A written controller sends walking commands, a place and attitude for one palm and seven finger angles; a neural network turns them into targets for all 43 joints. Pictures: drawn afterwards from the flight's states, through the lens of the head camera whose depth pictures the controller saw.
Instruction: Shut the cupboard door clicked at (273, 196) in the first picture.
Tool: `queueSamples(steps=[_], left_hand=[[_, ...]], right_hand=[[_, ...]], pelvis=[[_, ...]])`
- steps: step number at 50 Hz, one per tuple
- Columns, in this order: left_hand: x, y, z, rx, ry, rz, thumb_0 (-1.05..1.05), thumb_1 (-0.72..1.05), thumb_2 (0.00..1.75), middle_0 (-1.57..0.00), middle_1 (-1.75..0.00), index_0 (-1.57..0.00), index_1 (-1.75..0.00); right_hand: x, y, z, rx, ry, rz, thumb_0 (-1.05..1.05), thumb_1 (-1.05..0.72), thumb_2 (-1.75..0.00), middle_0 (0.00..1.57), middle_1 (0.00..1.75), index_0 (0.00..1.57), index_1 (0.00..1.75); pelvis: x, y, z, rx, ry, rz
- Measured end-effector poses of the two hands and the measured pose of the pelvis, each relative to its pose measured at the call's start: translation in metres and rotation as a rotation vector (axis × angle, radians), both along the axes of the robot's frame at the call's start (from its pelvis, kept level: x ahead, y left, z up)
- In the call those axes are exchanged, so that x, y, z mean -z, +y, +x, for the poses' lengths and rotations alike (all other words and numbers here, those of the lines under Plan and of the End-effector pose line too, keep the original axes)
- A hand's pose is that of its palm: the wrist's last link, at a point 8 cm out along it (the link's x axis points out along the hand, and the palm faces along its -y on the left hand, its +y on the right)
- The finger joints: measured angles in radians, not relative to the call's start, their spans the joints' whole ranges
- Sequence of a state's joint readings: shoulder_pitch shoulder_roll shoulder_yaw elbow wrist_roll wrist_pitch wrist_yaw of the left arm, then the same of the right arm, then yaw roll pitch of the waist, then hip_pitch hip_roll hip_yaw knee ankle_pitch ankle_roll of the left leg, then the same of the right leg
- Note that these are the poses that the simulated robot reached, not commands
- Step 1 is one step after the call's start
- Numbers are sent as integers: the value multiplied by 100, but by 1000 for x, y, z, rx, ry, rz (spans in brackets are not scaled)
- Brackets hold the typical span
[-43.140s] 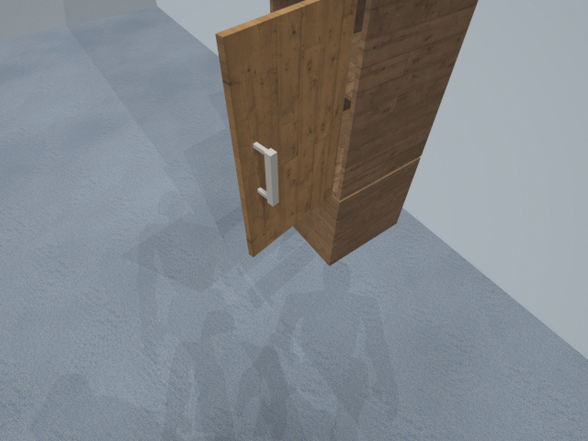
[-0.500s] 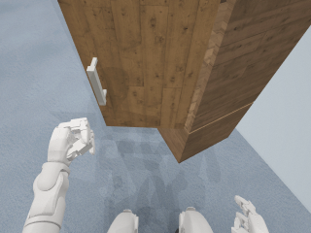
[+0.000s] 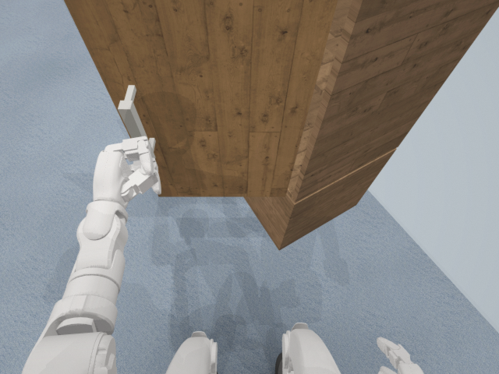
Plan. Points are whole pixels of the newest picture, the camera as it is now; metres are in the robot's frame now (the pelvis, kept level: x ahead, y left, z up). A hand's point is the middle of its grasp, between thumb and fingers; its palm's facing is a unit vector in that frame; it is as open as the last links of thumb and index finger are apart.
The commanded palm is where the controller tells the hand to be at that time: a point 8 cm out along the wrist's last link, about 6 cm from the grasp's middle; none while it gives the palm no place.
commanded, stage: bring the fist close to the handle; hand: left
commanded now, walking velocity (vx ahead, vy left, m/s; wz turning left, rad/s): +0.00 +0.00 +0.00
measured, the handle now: (140, 128) +0.52 +0.19 +0.05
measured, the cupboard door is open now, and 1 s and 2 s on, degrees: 60 55 38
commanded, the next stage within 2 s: push the door shut along its arc in 0.42 s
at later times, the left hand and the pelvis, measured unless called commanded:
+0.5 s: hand (155, 171) +0.42 +0.15 +0.05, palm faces -0.01 -1.00 -0.03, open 3.1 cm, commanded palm +0.40 +0.21 +0.05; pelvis -0.01 +0.00 +0.00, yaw +0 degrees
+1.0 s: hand (159, 146) +0.47 +0.15 +0.05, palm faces -0.11 -0.99 -0.03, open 3.2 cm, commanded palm +0.47 +0.20 +0.05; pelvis -0.02 +0.00 -0.02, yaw +0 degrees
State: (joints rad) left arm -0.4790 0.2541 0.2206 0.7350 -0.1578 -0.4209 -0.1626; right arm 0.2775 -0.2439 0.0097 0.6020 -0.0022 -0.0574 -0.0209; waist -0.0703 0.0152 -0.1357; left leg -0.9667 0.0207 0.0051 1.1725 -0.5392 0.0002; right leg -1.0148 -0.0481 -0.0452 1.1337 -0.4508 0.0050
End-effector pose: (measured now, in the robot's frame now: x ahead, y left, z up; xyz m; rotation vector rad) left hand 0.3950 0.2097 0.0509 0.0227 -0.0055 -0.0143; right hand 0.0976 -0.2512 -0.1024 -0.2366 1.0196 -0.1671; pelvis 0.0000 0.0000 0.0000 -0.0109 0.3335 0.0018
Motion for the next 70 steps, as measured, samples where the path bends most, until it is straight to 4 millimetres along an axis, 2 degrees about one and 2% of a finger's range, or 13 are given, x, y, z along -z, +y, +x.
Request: queueSamples(steps=[7, 15, 22, 30, 38, 49, 59, 70], left_hand=[[0, -3, 17, -7, -1, 3, 2, 90, 90, -130, -150, -130, -150], [4, -3, 10, -13, 10, 3, 2, 90, 90, -130, -150, -130, -150], [2, -1, 6, -13, -10, 6, 2, 90, 90, -130, -150, -130, -150], [0, -4, 12, 3, -10, 5, 2, 90, 90, -130, -150, -130, -150], [1, -7, 34, 48, 9, 17, 2, 90, 90, -131, -150, -131, -150], [0, 0, 60, 96, 19, 14, 2, 90, 90, -132, -150, -133, -150], [-1, 1, 83, 145, 36, 20, 2, 90, 90, -131, -150, -133, -150], [-2, -8, 108, 197, 49, 19, 2, 90, 90, -130, -150, -131, -150]], right_hand=[[5, -7, -23, 35, 67, -2, 1, -91, -90, 20, 30, 20, 30], [5, -12, -41, 59, 118, -2, 1, -91, -90, 20, 30, 20, 30], [4, -14, -38, 51, 109, -11, 1, -91, -90, 20, 30, 20, 30], [4, -13, -24, 31, 69, -14, 1, -91, -90, 20, 30, 20, 30], [9, -12, -25, 30, 73, -23, 1, -91, -90, 20, 30, 20, 30], [18, -15, -63, 66, 180, -36, 1, -91, -90, 20, 30, 20, 30], [18, -15, -101, 103, 271, -57, 1, -91, -90, 20, 30, 20, 30], [16, -9, -121, 122, 317, -70, 1, -91, -90, 20, 30, 20, 30]], pelvis=[[1, -2, -2, 7, 13, 3], [-1, -3, -2, 14, 12, 8], [-1, -4, -5, 9, 6, 7], [1, -4, -7, 4, 10, 5], [6, -4, -10, -2, 25, 0], [15, -1, -15, -4, 59, -10], [20, 2, -19, -5, 88, -25], [25, 7, -20, -6, 114, -38]])
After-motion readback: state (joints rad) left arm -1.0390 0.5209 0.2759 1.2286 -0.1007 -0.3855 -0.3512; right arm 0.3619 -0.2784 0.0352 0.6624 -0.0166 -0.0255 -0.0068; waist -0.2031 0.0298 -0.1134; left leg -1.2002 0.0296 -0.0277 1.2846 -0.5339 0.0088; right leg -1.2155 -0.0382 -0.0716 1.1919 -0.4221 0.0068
